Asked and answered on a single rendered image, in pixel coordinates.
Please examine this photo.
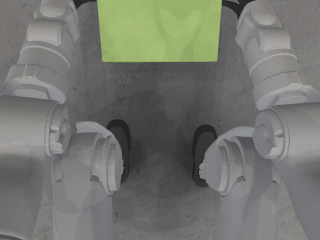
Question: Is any right robot hand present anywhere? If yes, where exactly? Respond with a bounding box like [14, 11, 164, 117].
[221, 0, 256, 20]

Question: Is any robot right upper arm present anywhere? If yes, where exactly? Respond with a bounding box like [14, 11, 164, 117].
[252, 102, 320, 240]

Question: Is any carton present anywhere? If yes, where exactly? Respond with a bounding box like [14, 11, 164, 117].
[97, 0, 222, 63]

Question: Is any robot right forearm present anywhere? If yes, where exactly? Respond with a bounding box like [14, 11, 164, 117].
[235, 0, 320, 111]

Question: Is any right robot thigh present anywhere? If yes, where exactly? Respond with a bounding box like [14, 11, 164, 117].
[210, 136, 280, 240]

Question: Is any robot left forearm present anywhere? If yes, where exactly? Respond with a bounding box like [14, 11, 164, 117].
[0, 0, 80, 104]

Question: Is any left robot hand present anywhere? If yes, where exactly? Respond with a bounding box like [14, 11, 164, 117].
[73, 0, 97, 11]

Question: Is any left robot foot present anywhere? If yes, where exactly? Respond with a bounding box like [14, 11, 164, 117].
[106, 119, 131, 183]

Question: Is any robot left upper arm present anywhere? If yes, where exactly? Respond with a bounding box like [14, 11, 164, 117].
[0, 95, 71, 240]

